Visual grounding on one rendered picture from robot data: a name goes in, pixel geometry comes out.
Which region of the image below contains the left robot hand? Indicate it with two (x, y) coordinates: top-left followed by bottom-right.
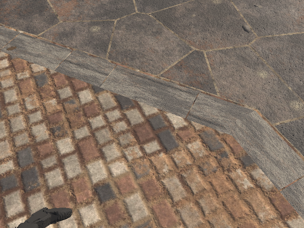
(15, 207), (72, 228)

